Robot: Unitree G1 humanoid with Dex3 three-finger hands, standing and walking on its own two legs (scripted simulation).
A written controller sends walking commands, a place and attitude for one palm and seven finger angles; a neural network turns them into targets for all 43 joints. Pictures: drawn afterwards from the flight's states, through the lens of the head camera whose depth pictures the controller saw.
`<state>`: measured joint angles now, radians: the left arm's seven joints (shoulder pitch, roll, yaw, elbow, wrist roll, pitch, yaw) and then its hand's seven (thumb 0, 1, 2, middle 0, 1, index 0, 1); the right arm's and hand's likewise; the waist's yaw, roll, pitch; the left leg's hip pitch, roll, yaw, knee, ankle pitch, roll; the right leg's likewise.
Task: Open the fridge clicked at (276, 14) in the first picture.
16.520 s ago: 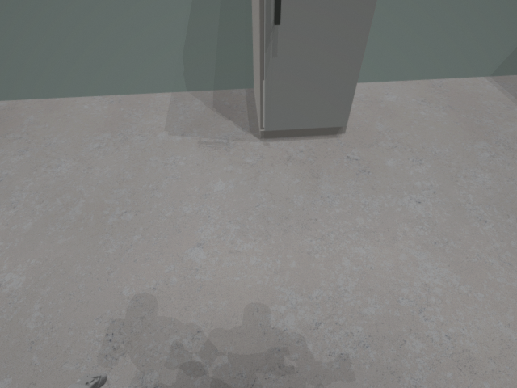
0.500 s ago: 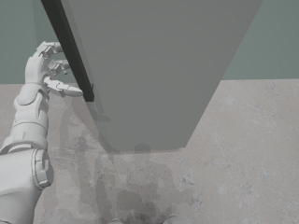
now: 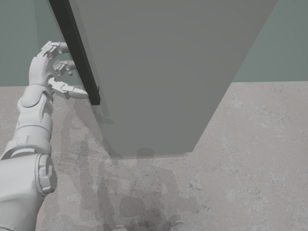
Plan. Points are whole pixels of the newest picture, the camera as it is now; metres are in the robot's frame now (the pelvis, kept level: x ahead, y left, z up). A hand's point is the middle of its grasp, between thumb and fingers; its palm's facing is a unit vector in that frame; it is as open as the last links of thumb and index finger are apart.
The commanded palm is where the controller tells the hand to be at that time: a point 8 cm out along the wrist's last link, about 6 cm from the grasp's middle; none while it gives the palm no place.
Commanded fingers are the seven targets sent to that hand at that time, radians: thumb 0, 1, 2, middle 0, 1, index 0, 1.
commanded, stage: slide the fingers in behind the handle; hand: left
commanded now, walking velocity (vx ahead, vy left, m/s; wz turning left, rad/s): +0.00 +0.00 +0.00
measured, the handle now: (73, 29) +0.53 +0.16 +0.21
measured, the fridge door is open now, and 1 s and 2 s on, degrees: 0 0 0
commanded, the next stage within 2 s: grip the handle and tug to test in 1.48 s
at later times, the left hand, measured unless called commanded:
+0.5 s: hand (79, 75) +0.48 +0.17 +0.12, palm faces +0.01 -1.00 +0.01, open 14.0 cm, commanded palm +0.45 +0.22 +0.12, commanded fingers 0.00 -0.50 0.30 -0.30 -1.20 -0.30 -1.20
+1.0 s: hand (90, 76) +0.47 +0.14 +0.12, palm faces +0.00 -1.00 +0.00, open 14.0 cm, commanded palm +0.44 +0.19 +0.12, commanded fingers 0.00 -0.50 0.30 -0.30 -1.20 -0.30 -1.20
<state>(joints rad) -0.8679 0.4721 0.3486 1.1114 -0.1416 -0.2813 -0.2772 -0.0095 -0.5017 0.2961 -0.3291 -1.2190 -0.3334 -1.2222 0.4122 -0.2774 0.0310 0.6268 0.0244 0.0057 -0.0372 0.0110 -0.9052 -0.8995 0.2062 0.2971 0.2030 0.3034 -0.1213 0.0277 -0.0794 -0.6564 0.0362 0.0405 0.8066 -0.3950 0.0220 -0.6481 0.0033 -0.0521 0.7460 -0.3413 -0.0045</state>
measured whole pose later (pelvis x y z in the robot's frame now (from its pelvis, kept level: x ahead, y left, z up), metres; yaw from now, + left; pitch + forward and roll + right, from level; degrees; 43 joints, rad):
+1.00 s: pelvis +0.00 -0.01 +0.00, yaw +0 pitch +12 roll -1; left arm -0.81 0.34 0.28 1.04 -0.14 -0.29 -0.17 -0.01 -0.50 0.30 -0.30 -1.20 -0.30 -1.20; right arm 0.37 -0.27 0.02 0.64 0.03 -0.01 -0.03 0.01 -0.91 -0.90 0.21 0.30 0.20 0.30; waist -0.10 0.03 -0.08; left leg -0.59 0.04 0.04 0.77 -0.38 0.01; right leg -0.60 0.01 -0.05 0.74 -0.35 -0.02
